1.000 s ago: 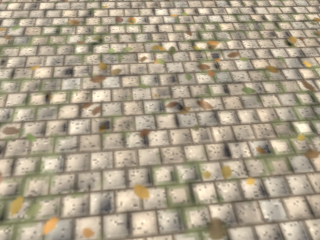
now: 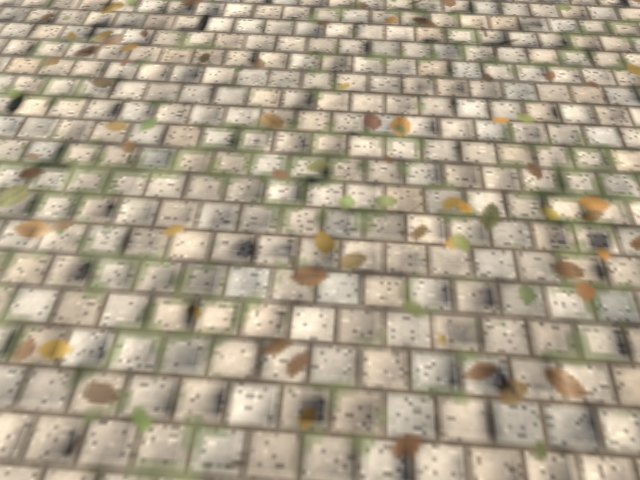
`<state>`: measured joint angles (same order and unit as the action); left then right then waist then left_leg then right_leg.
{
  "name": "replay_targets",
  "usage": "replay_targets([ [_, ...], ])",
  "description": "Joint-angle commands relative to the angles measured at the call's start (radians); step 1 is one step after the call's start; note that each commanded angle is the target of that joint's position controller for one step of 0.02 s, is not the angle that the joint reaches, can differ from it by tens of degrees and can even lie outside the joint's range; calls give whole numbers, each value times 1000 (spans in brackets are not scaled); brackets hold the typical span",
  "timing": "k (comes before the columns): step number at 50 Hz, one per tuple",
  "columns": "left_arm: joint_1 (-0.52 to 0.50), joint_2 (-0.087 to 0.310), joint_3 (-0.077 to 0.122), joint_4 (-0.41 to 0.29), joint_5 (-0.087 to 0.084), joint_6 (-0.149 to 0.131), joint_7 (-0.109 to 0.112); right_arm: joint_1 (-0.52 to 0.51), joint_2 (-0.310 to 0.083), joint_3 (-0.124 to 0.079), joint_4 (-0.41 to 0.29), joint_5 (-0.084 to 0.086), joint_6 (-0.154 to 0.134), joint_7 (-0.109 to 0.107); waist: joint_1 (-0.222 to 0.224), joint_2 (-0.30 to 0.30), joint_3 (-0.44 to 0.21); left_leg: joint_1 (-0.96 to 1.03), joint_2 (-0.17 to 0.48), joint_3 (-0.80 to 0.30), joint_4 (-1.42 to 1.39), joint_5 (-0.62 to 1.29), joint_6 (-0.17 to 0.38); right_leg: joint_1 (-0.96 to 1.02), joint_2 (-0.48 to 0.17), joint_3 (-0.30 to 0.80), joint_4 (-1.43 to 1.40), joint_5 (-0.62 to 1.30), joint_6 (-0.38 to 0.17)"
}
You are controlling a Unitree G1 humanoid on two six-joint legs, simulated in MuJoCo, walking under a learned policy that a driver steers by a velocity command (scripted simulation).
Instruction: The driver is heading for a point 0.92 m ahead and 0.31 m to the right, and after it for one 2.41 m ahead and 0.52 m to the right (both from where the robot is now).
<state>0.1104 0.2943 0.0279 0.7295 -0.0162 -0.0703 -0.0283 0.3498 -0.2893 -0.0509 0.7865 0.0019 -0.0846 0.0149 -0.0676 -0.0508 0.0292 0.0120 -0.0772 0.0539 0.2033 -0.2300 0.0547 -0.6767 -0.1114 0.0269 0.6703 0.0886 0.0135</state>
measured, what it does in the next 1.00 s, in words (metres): walks ahead, turning right: right foot, then left foot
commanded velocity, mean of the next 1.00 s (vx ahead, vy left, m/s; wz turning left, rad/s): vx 0.50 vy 0.00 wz -0.51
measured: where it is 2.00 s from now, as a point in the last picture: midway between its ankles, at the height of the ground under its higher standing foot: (447, 331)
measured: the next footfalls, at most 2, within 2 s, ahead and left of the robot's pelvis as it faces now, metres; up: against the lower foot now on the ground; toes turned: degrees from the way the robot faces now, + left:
right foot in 0.16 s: +0.28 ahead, -0.14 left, +0.00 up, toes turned -5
left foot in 0.64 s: +0.58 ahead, +0.01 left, +0.00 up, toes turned -25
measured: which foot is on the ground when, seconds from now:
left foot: down 0.00-0.16, up 0.18-0.62, down 0.64-1.00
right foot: up 0.00-0.14, down 0.16-0.66, up 0.68-1.00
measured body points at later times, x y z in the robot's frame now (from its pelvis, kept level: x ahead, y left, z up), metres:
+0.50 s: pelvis +0.29 -0.06 +0.00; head +0.32 -0.09 +0.45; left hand +0.42 +0.20 -0.10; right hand +0.44 -0.36 -0.08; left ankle +0.51 +0.07 -0.69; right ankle +0.24 -0.13 -0.74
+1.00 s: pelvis +0.55 -0.11 +0.00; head +0.58 -0.13 +0.45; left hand +0.86 -0.01 -0.08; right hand +0.42 -0.37 -0.12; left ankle +0.54 +0.02 -0.74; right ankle +0.61 -0.33 -0.69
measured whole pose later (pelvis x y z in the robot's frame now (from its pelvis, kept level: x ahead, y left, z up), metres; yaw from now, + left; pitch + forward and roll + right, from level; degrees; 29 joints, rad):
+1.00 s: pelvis +0.55 -0.11 +0.00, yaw -33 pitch +1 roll +2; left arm 0.15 0.31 0.06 0.62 -0.02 -0.02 -0.03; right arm 0.32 -0.29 -0.07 0.82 0.00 -0.09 0.00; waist -0.09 -0.04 0.05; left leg 0.00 -0.02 0.15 0.25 -0.26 0.01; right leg -0.69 -0.10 0.05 0.81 -0.04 0.01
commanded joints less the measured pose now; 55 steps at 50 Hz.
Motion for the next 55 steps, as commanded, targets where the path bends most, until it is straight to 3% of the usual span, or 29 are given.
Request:
replay_targets([
  [1,-104,60,8,-95,-9,-14,-19,6,-174,-47,-28,6,-7,-8,-10,84,69,-30,311,-67,-76,235,138,16,20,8,-76,22,-32],
  [3,-126,68,11,-117,-5,-14,-31,12,-178,-51,-14,10,6,-14,-7,82,66,60,338,-52,-29,301,119,-11,35,4,-102,-60,-61],
  [5,-92,85,20,-125,0,-11,-38,-5,-193,-56,-13,9,20,-21,23,107,26,108,340,-22,70,555,92,59,76,-41,-110,-161,-92],
  [6,-25,111,34,-116,3,-7,-36,-17,-204,-58,-18,6,29,-26,61,124,-32,117,326,1,178,751,74,162,116,-78,-106,-201,-112],
  [7,115,151,60,-83,3,-4,-29,-31,-199,-55,-27,3,40,-34,136,112,-118,73,285,49,376,869,43,352,165,-109,-133,-184,-139],
  [8,274,224,90,-57,-2,4,-17,-8,-173,-40,-52,-13,39,-47,193,36,-231,-139,245,70,663,665,3,655,70,57,-113,-124,-192],
  [9,304,325,109,-59,-7,2,-15,116,-41,4,-92,-33,13,-29,105,-227,-345,-595,32,22,1041,-155,-76,1024,-180,619,-201,-319,-395],
  [10,330,224,85,-69,-13,1,-14,44,-117,-6,-82,-8,-22,-13,168,-141,-426,-728,20,-166,1164,-330,-71,1100,-214,816,-343,-446,-410],
  [11,287,188,73,-72,-2,-2,-9,-52,-165,-18,-115,30,-43,-1,180,-92,-279,-803,73,-179,1165,-255,-52,1006,-189,670,-363,-407,-358],
  [12,236,176,71,-83,1,-3,-5,-107,-152,-10,-132,26,-56,-4,157,10,-194,-788,115,-166,1100,-179,-42,873,-149,558,-364,-316,-330],
  [13,183,155,65,-94,4,-2,-3,-139,-149,-13,-138,4,-59,-11,123,63,-120,-750,144,-155,1009,-135,-46,737,-114,470,-375,-186,-314],
  [15,139,133,57,-117,18,-2,3,-118,-145,-19,-144,-14,-42,-14,69,21,-96,-645,167,-159,926,-94,-64,601,-72,399,-415,-45,-315],
  [17,140,140,60,-111,10,-4,12,-102,-119,-14,-139,-20,-22,-16,53,12,-77,-621,168,-137,850,-79,-95,522,-56,342,-438,23,-324],
  [23,210,177,72,-76,-5,13,43,-313,-64,8,-185,-14,-20,-11,123,-17,-25,-528,97,-109,436,282,-137,405,38,238,-432,-82,-240],
  [28,264,169,74,-48,-13,31,49,-384,-108,-10,-205,4,-39,5,136,-44,-26,-474,66,-152,287,253,-105,519,-8,371,-337,-178,-210],
  [30,246,167,77,-50,-9,38,50,-333,-131,-25,-194,8,-47,5,100,-75,-32,-405,67,-147,259,174,-72,547,-20,415,-275,-149,-192],
  [31,232,147,71,-55,-7,40,48,-255,-146,-37,-173,5,-52,0,56,-74,-64,-288,72,-130,213,181,-44,531,12,401,-208,-116,-170],
  [32,226,97,52,-68,1,36,43,-137,-182,-52,-160,-10,-56,-8,-1,-33,-172,-71,169,-205,232,159,11,461,61,348,-18,-141,-137],
  [33,316,32,31,-90,-2,30,43,-12,-262,-73,-148,-27,-50,-15,-2,166,-324,283,390,-520,224,51,133,189,192,208,304,-419,-66],
  [34,369,63,28,-108,-19,23,44,35,-247,-75,-115,-5,-35,-4,14,375,-357,360,513,-855,128,-205,214,-39,186,151,514,-698,-42],
  [35,311,153,50,-89,-26,27,45,-17,-160,-54,-132,5,-30,-5,-4,234,-213,242,477,-772,93,-325,177,-107,124,169,596,-620,-30],
  [36,227,172,58,-101,-17,33,44,-61,-125,-43,-137,1,-22,-9,-8,161,-112,124,431,-614,84,-248,138,-107,92,130,608,-539,-23],
  [37,186,159,59,-112,-6,36,42,-99,-105,-34,-133,-5,-18,-9,8,127,-47,18,386,-502,58,-129,124,-86,65,116,575,-481,-17],
  [38,170,145,63,-119,-3,38,38,-121,-86,-28,-125,-10,-18,-11,27,141,-15,-49,353,-418,34,-40,115,-59,36,113,536,-440,-15],
  [41,169,84,52,-132,-12,51,27,-130,-91,-32,-100,-7,-29,-11,49,167,2,-131,321,-262,-28,98,126,-17,5,77,482,-383,-4],
  [44,118,64,44,-157,-5,51,23,-121,-128,-45,-72,-8,-32,-12,45,131,8,-108,333,-166,-52,226,146,-59,-7,73,371,-285,13],
  [49,-20,38,30,-188,-6,33,-7,-95,-165,-50,-36,1,-17,-17,-4,105,31,-68,307,1,-49,314,108,4,14,-1,90,-64,-7],
  [53,-101,49,34,-233,-10,34,-29,-48,-201,-60,-3,21,5,-17,-14,108,54,40,347,53,-3,418,82,21,38,-49,-23,-133,-52],
  [55,-63,83,52,-238,0,39,-32,-60,-231,-69,-4,28,20,-24,32,136,17,76,344,95,132,767,57,121,99,-103,-49,-236,-92],
])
